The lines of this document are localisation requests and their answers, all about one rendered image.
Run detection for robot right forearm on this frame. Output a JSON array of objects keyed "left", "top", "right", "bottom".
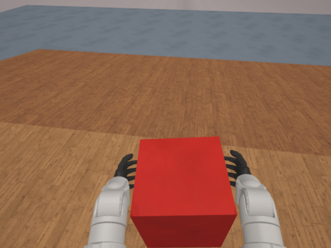
[{"left": 235, "top": 174, "right": 286, "bottom": 248}]

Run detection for carton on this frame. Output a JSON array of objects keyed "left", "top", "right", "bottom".
[{"left": 130, "top": 136, "right": 237, "bottom": 248}]

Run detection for robot left forearm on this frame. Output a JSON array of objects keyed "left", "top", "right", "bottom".
[{"left": 83, "top": 176, "right": 130, "bottom": 248}]

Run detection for robot left hand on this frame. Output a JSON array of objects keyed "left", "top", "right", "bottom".
[{"left": 114, "top": 153, "right": 137, "bottom": 189}]

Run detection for robot right hand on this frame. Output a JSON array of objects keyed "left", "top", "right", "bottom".
[{"left": 224, "top": 150, "right": 251, "bottom": 187}]

